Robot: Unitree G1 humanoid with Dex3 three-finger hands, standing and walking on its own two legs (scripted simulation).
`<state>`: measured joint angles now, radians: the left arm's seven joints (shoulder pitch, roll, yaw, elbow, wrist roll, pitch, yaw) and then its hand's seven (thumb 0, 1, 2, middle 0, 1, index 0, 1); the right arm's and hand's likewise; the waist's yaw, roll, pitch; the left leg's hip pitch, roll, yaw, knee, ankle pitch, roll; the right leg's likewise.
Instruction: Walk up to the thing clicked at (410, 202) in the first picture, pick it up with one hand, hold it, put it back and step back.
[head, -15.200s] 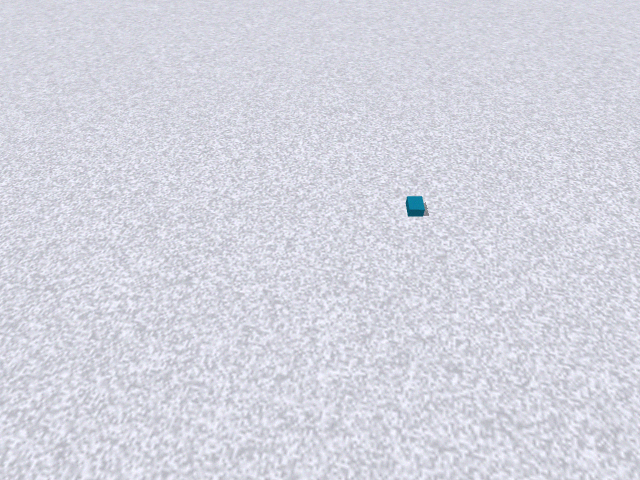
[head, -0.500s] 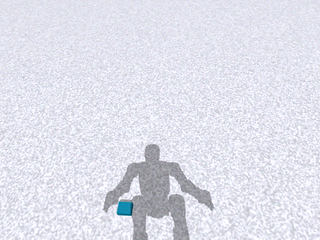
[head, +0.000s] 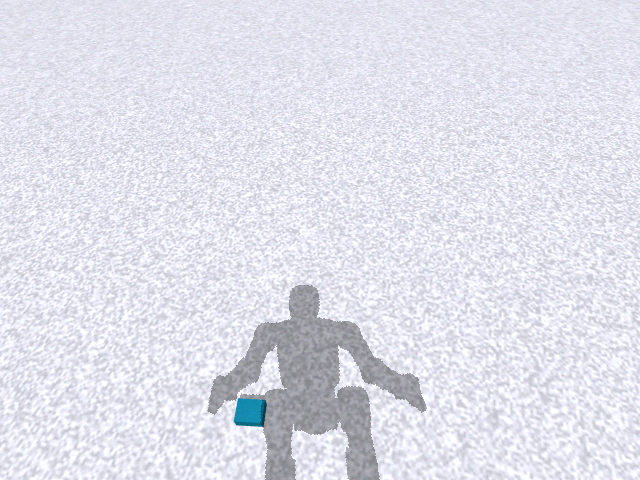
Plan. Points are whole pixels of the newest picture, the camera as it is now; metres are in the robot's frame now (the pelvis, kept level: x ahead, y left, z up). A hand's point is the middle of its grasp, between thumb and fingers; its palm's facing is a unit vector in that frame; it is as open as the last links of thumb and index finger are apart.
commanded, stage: rise first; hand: left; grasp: from above
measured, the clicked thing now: (250, 412) +0.42 +0.24 -0.76
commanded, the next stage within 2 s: none
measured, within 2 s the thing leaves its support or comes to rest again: neither
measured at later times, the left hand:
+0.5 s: hand out of the picture +0.12 +0.26 -0.22, palm faces -0.13 -0.89 -0.43, open 13.2 cm
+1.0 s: hand (186, 478) +0.20 +0.28 -0.39, palm faces -0.43 -0.57 -0.70, open 13.9 cm
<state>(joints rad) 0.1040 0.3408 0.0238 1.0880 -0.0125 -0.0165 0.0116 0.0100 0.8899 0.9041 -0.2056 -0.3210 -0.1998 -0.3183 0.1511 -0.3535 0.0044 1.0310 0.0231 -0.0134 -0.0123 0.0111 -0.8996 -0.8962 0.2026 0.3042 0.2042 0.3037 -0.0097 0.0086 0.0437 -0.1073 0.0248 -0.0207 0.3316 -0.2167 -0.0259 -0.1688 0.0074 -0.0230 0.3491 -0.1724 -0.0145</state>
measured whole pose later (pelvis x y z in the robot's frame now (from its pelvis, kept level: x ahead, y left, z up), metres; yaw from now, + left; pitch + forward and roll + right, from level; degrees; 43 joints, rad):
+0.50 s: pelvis -0.02 +0.02 -0.07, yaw +0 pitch +15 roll -1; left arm 0.17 0.30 0.13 0.64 0.22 0.13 0.02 0.00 -0.37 0.91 -0.25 -0.90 -0.22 -0.92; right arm 0.23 -0.24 -0.04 0.61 0.02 -0.10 -0.01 0.01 -0.91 -0.90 0.20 0.30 0.20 0.30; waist -0.03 -0.01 -0.09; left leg -0.77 0.00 -0.02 1.03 -0.51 0.00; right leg -0.82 -0.01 -0.01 1.00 -0.43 0.01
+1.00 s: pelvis -0.06 +0.02 -0.24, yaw +0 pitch +32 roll -1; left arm -0.13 0.41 0.08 0.65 0.63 -0.05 0.09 0.00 -0.50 0.96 -0.14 -1.02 -0.13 -1.03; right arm 0.07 -0.30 -0.06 0.60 0.01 -0.18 0.05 0.01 -0.89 -0.90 0.20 0.30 0.20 0.30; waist -0.04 0.00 -0.19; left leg -1.59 -0.02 -0.03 1.76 -0.72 -0.01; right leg -1.64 -0.03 -0.02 1.71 -0.63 0.01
